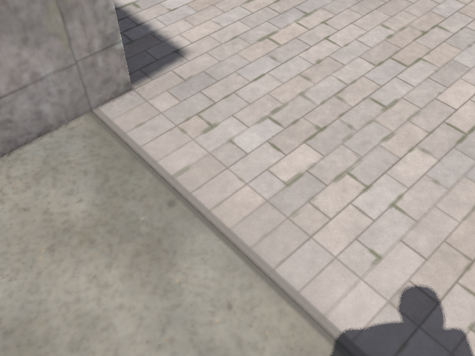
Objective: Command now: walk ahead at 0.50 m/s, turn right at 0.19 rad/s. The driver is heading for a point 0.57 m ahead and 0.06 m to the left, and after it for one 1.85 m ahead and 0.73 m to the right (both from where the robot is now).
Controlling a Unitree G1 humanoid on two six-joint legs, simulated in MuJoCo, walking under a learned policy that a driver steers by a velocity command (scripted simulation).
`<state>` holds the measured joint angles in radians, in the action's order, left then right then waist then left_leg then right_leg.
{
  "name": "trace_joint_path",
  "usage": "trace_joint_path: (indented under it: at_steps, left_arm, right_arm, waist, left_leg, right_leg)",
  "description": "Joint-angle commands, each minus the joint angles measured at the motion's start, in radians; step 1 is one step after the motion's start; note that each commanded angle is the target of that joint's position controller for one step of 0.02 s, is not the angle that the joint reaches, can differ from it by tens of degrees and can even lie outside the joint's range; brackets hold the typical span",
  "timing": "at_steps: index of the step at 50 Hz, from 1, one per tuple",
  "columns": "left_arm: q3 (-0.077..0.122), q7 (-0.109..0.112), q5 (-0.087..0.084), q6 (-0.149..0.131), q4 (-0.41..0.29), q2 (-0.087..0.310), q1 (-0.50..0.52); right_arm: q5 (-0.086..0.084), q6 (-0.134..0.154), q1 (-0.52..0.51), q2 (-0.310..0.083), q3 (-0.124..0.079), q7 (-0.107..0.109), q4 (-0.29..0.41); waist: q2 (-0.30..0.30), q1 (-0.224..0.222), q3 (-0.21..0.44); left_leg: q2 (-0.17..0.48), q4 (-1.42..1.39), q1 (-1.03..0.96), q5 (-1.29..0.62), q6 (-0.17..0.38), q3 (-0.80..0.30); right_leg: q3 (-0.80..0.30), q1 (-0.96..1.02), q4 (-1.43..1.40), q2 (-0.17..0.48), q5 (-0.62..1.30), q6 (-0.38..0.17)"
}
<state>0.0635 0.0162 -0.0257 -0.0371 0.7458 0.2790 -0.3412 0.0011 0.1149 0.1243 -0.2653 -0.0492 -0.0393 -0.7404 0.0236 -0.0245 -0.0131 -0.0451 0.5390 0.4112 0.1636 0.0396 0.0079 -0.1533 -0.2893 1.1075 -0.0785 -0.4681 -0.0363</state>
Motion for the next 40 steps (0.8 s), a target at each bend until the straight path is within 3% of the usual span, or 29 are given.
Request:
trace_joint_path:
  at_steps: [1, 2, 4, 7, 9, 13, 17, 19, 20, 21, 22, 23, 24, 25, 26, 27, 28, 30, 34, 38, 40]
  left_arm:
    - [0.025, 0.002, 0.017, -0.032, -0.113, 0.120, 0.096]
    - [0.026, -0.003, 0.018, -0.034, -0.114, 0.106, 0.091]
    - [0.019, -0.009, 0.019, -0.034, -0.111, 0.071, 0.074]
    - [0.004, -0.010, 0.024, -0.032, -0.137, 0.040, 0.149]
    - [-0.004, -0.013, 0.023, -0.036, -0.146, 0.026, 0.208]
    - [-0.010, -0.029, 0.013, -0.045, -0.165, 0.021, 0.321]
    - [-0.007, -0.050, 0.005, -0.054, -0.199, 0.036, 0.406]
    - [0.002, -0.056, 0.007, -0.058, -0.196, 0.059, 0.376]
    - [0.015, -0.054, 0.012, -0.060, -0.176, 0.080, 0.303]
    - [0.037, -0.046, 0.018, -0.058, -0.133, 0.123, 0.165]
    - [0.058, -0.034, 0.033, -0.056, -0.101, 0.191, -0.024]
    - [0.072, -0.034, 0.035, -0.050, -0.084, 0.263, -0.077]
    - [0.049, -0.032, 0.026, -0.046, -0.083, 0.166, -0.095]
    - [0.035, -0.030, 0.023, -0.048, -0.081, 0.134, -0.033]
    - [0.026, -0.030, 0.027, -0.050, -0.082, 0.111, 0.032]
    - [0.018, -0.034, 0.031, -0.054, -0.079, 0.084, 0.082]
    - [0.013, -0.036, 0.038, -0.064, -0.075, 0.065, 0.114]
    - [0.017, -0.037, 0.037, -0.080, -0.055, 0.060, 0.135]
    - [0.030, -0.023, 0.045, -0.089, -0.009, 0.093, 0.117]
    - [0.029, -0.018, 0.017, -0.073, 0.042, 0.118, 0.057]
    - [0.034, -0.018, 0.005, -0.062, 0.070, 0.140, 0.002]
  right_arm:
    - [0.005, -0.010, 0.118, -0.114, -0.031, 0.008, 0.017]
    - [0.013, -0.008, 0.110, -0.099, -0.023, 0.011, 0.016]
    - [0.004, -0.003, 0.126, -0.090, -0.020, 0.015, 0.003]
    - [-0.008, -0.004, 0.157, -0.137, -0.032, 0.024, -0.020]
    - [-0.011, -0.012, 0.172, -0.155, -0.036, 0.029, -0.031]
    - [-0.021, -0.024, 0.230, -0.168, -0.035, 0.031, -0.063]
    - [-0.026, -0.042, 0.281, -0.180, -0.037, 0.033, -0.096]
    - [-0.027, -0.052, 0.273, -0.199, -0.043, 0.038, -0.102]
    - [-0.029, -0.056, 0.253, -0.208, -0.045, 0.041, -0.100]
    - [-0.027, -0.059, 0.247, -0.194, -0.039, 0.043, -0.096]
    - [-0.008, -0.055, 0.236, -0.147, -0.018, 0.044, -0.069]
    - [-0.006, -0.036, 0.357, -0.030, 0.019, 0.039, -0.051]
    - [-0.028, -0.022, 0.309, -0.126, -0.004, 0.035, -0.069]
    - [-0.048, -0.016, 0.219, -0.174, -0.021, 0.033, -0.037]
    - [-0.044, -0.017, 0.170, -0.163, -0.020, 0.035, -0.028]
    - [-0.030, -0.024, 0.150, -0.152, -0.024, 0.037, -0.025]
    - [-0.028, -0.038, 0.175, -0.139, -0.028, 0.037, -0.032]
    - [-0.032, -0.064, 0.206, -0.098, -0.024, 0.038, -0.045]
    - [-0.025, -0.079, 0.132, -0.081, -0.026, 0.039, -0.015]
    - [-0.004, -0.060, -0.022, -0.043, -0.006, 0.020, 0.034]
    - [-0.005, -0.050, -0.107, -0.036, 0.003, 0.010, 0.059]
  waist:
    - [-0.064, 0.076, 0.033]
    - [-0.087, 0.051, 0.030]
    - [-0.116, 0.037, 0.040]
    - [-0.100, 0.050, 0.017]
    - [-0.094, 0.068, 0.010]
    - [-0.097, 0.110, -0.016]
    - [-0.104, 0.122, -0.043]
    - [-0.115, 0.086, -0.026]
    - [-0.117, 0.036, 0.017]
    - [-0.099, -0.029, 0.107]
    - [-0.019, -0.105, 0.252]
    - [0.247, -0.056, 0.379]
    - [0.175, -0.099, 0.368]
    - [0.123, -0.091, 0.213]
    - [0.067, -0.059, 0.137]
    - [0.052, -0.029, 0.078]
    - [0.073, 0.006, 0.058]
    - [0.073, 0.036, 0.037]
    - [0.033, 0.034, -0.011]
    - [0.008, -0.001, -0.050]
    - [-0.001, -0.034, -0.072]
  left_leg:
    - [0.309, -0.290, -0.394, 0.112, 0.187, -0.451]
    - [0.280, -0.308, -0.347, 0.035, 0.178, -0.394]
    - [0.257, -0.332, -0.322, -0.067, 0.188, -0.334]
    - [0.264, -0.374, -0.309, -0.164, 0.206, -0.264]
    - [0.246, -0.387, -0.305, -0.188, 0.189, -0.209]
    - [0.225, -0.378, -0.303, -0.210, 0.160, -0.133]
    - [0.276, -0.333, -0.395, -0.236, 0.147, -0.152]
    - [0.292, -0.272, -0.435, -0.354, 0.128, -0.149]
    - [0.273, -0.188, -0.431, -0.505, 0.112, -0.121]
    - [0.227, -0.029, -0.383, -0.602, 0.087, -0.081]
    - [0.176, 0.257, -0.177, -0.387, 0.050, -0.052]
    - [0.008, 0.609, 0.217, 0.296, -0.013, -0.018]
    - [0.035, 0.735, 0.331, 0.409, -0.008, -0.141]
    - [0.077, 0.753, 0.383, 0.324, -0.002, -0.137]
    - [0.121, 0.714, 0.352, 0.237, -0.006, -0.112]
    - [0.145, 0.666, 0.322, 0.181, -0.014, -0.109]
    - [0.169, 0.638, 0.263, 0.139, -0.019, -0.119]
    - [0.176, 0.613, 0.211, 0.101, -0.034, -0.118]
    - [0.173, 0.488, 0.295, -0.061, -0.056, -0.144]
    - [0.164, 0.213, 0.257, -0.214, -0.044, -0.055]
    - [0.151, 0.118, 0.254, -0.220, -0.044, -0.026]
  right_leg:
    - [0.017, -0.441, 0.126, 0.120, 0.123, 0.007]
    - [0.027, -0.395, 0.081, 0.150, 0.158, 0.006]
    - [0.055, -0.368, 0.003, 0.166, 0.165, 0.015]
    - [0.087, -0.403, -0.157, 0.184, 0.226, 0.039]
    - [0.101, -0.387, -0.282, 0.182, 0.338, 0.046]
    - [0.133, -0.312, -0.477, 0.149, 0.502, 0.049]
    - [0.138, -0.308, -0.566, 0.127, 0.459, 0.017]
    - [0.150, -0.240, -0.605, 0.108, 0.397, -0.013]
    - [0.174, -0.123, -0.638, 0.082, 0.396, -0.035]
    - [0.185, 0.083, -0.652, 0.071, 0.416, -0.067]
    - [0.006, 0.400, -0.609, 0.240, 0.452, -0.135]
    - [-0.431, 0.718, -0.684, 0.480, 0.284, -0.282]
    - [-0.530, 0.684, -0.763, 0.482, 0.142, -0.272]
    - [-0.377, 0.555, -0.790, 0.449, 0.169, -0.228]
    - [-0.258, 0.420, -0.818, 0.405, 0.241, -0.201]
    - [-0.179, 0.312, -0.857, 0.369, 0.299, -0.188]
    - [-0.113, 0.236, -0.893, 0.343, 0.338, -0.174]
    - [-0.028, 0.153, -0.948, 0.329, 0.399, -0.175]
    - [0.113, 0.152, -0.985, 0.326, 0.519, -0.168]
    - [0.158, 0.157, -0.996, 0.285, 0.534, -0.164]
    - [0.142, 0.201, -0.982, 0.294, 0.525, -0.169]
